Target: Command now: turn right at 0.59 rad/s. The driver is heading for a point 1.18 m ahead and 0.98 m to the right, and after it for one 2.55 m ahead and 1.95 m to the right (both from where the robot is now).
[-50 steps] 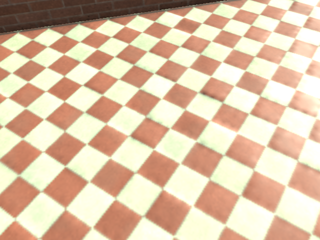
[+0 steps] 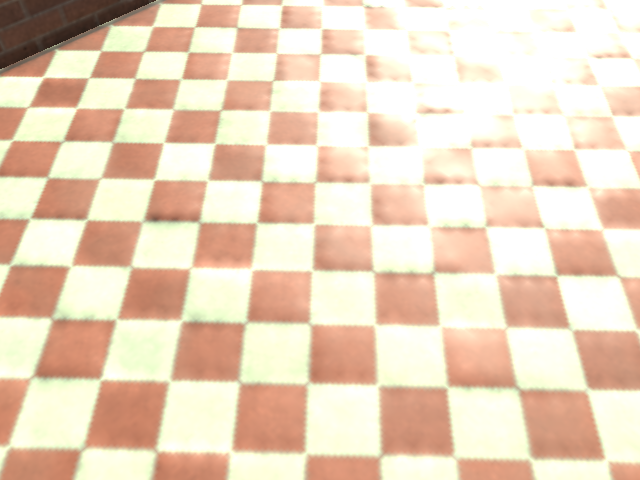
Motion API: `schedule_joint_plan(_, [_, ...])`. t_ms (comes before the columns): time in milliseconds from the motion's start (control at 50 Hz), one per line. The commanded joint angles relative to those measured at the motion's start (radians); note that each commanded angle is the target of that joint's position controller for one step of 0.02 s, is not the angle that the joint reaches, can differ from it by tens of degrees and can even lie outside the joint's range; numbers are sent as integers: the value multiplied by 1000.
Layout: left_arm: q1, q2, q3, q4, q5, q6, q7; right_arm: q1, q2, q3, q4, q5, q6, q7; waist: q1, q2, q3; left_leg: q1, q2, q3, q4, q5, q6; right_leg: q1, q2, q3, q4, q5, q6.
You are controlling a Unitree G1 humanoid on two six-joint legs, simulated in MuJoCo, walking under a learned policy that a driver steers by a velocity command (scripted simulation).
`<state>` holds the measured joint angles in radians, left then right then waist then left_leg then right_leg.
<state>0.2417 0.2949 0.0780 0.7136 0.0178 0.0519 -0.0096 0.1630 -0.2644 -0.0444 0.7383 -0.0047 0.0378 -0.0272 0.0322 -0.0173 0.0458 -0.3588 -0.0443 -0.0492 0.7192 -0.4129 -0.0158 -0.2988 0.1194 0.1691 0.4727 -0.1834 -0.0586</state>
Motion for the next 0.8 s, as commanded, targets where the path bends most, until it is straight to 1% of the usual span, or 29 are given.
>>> schedule_joint_plan(20, [-39, 163, 46, -64, -6, -5, -4, 73, -82, -16, -64, 7, -25, -12, -46, -111, -107, 98, -30, 8, -196, 55, 23, 87, -236, 327, -72, 285, -121])
schedule_joint_plan(40, [-68, 152, 43, -71, -15, -5, -2, 117, -86, -17, -55, 2, -32, -20, -77, -94, -105, 205, -12, 2, -348, 150, 32, 21, -196, 312, -42, 197, -73])
schedule_joint_plan(60, [-52, 103, 30, -82, -22, -10, 1, 128, -158, -32, -59, -12, -38, -30, -64, 24, -108, 299, 148, -144, -466, 109, 68, -87, -119, 236, 61, -13, -10])
schedule_joint_plan(80, [2, 42, 17, -96, -26, -15, 6, 56, -255, -47, -93, -18, -33, -31, -21, 252, -92, 343, 405, -424, -532, 181, 164, -264, 63, 3, 268, -328, 42])
schedule_joint_plan(100, [-3, 138, 39, -79, 18, -11, 11, 51, -237, -49, -95, -27, -27, -21, -33, 191, -73, 205, 461, -417, -491, 311, 259, -244, 12, -54, 485, -406, 54])
schedule_joint_plan(120, [0, 154, 49, -66, 17, -8, 5, 21, -167, -29, -106, -22, -29, -14, -8, 137, -52, 157, 417, -346, -474, 383, 269, -213, -17, -43, 581, -362, 56])
schedule_joint_plan(140, [19, 145, 49, -44, 15, -1, -3, -31, -121, -17, -113, -17, -30, -9, 15, 104, -23, 130, 342, -231, -462, 411, 237, -203, -30, -52, 646, -296, 63])
schedule_joint_plan(160, [38, 138, 49, -32, 11, 7, -13, -63, -110, -13, -124, -18, -30, -10, 27, 130, -29, 152, 283, -148, -449, 432, 206, -212, -31, -67, 688, -244, 73])
schedule_joint_plan(180, [51, 130, 46, -25, 6, 12, -23, -63, -111, -12, -129, -20, -31, -15, 20, 164, -39, 188, 258, -97, -433, 505, 201, -232, -33, -86, 710, -227, 88])
schedule_joint_plan(200, [39, 125, 42, -26, 1, 15, -29, -38, -114, -14, -125, -20, -32, -16, 3, 161, -47, 222, 250, -66, -420, 558, 203, -245, -37, -100, 701, -221, 102])
schedule_joint_plan(260, [-34, 103, 29, -52, -6, 22, -36, 48, -131, -25, -102, -18, -34, -17, -49, 154, -61, 330, 284, -49, -397, 599, 224, -280, -59, -122, 614, -228, 124])
schedule_joint_plan(320, [-66, 84, 17, -69, -6, 29, -42, 70, -149, -35, -91, -21, -34, -10, -66, 175, -66, 345, 312, -25, -384, 582, 229, -231, -87, -150, 484, -258, 121])
schedule_joint_plan(340, [-76, 79, 12, -77, -4, 29, -46, 80, -158, -39, -89, -24, -34, -4, -76, 182, -79, 332, 315, -17, -404, 450, 224, -198, -96, -169, 431, -260, 110])
schedule_joint_plan(380, [-113, 84, 7, -97, -1, 28, -59, 85, -183, -49, -85, -32, -35, 8, -92, 208, -64, 279, 323, -27, -462, 114, 213, -137, -105, -204, 336, -277, 84])
schedule_joint_plan(420, [-128, 91, 5, -109, -3, 22, -68, 78, -205, -57, -83, -36, -35, 18, -90, 210, -39, 221, 335, -29, -490, -42, 199, -69, -98, -238, 246, -302, 53])
schedule_joint_plan(440, [-122, 90, 3, -109, -5, 16, -69, 78, -212, -60, -80, -35, -35, 23, -81, 194, -29, 191, 342, -21, -489, -63, 190, -22, -94, -253, 188, -294, 34])
schedule_joint_plan(460, [-90, 80, 0, -98, -4, 8, -69, 67, -216, -62, -78, -28, -34, 25, -52, 167, -24, 146, 336, 5, -467, -77, 174, 56, -86, -267, 99, -246, 12])
schedule_joint_plan(480, [-16, 71, -1, -67, 2, -4, -65, 47, -208, -62, -77, -18, -32, 25, -7, 132, -27, 67, 309, 58, -399, -102, 148, 183, -66, -281, -10, -179, -10])
schedule_joint_plan(500, [114, 93, 8, -8, 10, -18, -53, 41, -171, -53, -77, -19, -32, 24, 41, 46, -53, -52, 254, 129, -245, -146, 111, 350, -53, -233, -77, -212, -31])
schedule_joint_plan(520, [229, 175, 27, 18, 21, -33, -40, 22, -77, -25, -102, -28, -31, 33, 87, -227, -60, -257, 150, 264, 136, -222, 51, 461, -304, 139, -234, -476, -81])
schedule_joint_plan(540, [233, 281, 45, -20, 5, -44, -33, -76, -81, -22, -175, -49, -32, 36, 100, -287, 37, -522, 18, 146, 272, -235, 29, 391, -492, 582, -355, -608, -210])
schedule_joint_plan(560, [198, 213, 31, -13, 2, -41, -22, -112, -147, -37, -177, -48, -41, 48, 87, -127, 102, -528, 98, 34, 328, -111, 34, 346, -470, 485, -353, -563, -228])
schedule_joint_plan(580, [142, 175, 15, -20, -4, -45, -14, -71, -155, -41, -152, -26, -54, 64, 35, -117, 110, -488, 114, 31, 312, 11, 33, 310, -411, 388, -348, -485, -206])
schedule_joint_plan(600, [105, 160, 9, -24, -5, -53, -10, -28, -160, -42, -122, -24, -66, 71, 4, -103, 106, -442, 124, 32, 287, 84, 23, 299, -349, 297, -351, -347, -180])
schedule_joint_plan(640, [87, 140, 1, -25, -9, -76, -3, 21, -156, -41, -80, -48, -65, 74, -17, -90, 54, -376, 117, 51, 290, 175, 1, 310, -280, 187, -330, -59, -161])
schedule_joint_plan(660, [108, 142, 1, -13, -14, -86, -6, 23, -146, -39, -78, -50, -61, 74, -21, -77, 33, -368, 109, 58, 295, 193, -7, 316, -271, 163, -312, 58, -162])
schedule_joint_plan(700, [156, 149, 5, 12, -18, -96, -7, -9, -129, -33, -85, -45, -53, 71, -11, -63, 21, -387, 104, 67, 274, 220, -20, 325, -260, 140, -292, 165, -169])
schedule_joint_plan(760, [223, 147, 7, 43, -14, -99, 0, -116, -116, -24, -119, -39, -50, 71, 27, -74, 46, -433, 97, 74, 177, 265, -35, 328, -255, 155, -292, 186, -179])
schedule_joint_plan(800, [247, 149, 8, 58, -10, -100, 5, -183, -104, -15, -140, -34, -55, 75, 47, -79, 59, -412, 81, 77, 81, 300, -37, 319, -247, 157, -277, 230, -177])
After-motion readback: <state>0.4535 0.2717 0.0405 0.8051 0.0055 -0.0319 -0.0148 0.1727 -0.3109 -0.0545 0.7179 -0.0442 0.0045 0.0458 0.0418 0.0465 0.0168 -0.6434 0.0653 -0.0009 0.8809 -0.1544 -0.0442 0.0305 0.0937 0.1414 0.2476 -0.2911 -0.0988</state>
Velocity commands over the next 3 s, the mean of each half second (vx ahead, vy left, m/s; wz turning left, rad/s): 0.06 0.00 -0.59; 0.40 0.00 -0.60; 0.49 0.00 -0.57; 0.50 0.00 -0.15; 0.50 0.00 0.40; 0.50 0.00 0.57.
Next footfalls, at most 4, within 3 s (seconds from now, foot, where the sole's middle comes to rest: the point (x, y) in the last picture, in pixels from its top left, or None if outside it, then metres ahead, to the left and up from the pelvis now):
0.06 left None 0.04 0.11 -0.78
0.50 right None -0.03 -0.09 -0.78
0.98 left None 0.38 -0.10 -0.78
1.48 right None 0.43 -0.46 -0.78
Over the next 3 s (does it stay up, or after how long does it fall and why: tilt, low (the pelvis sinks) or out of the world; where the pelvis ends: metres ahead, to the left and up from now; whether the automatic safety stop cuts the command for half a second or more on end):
stays up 0.93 -0.89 0.00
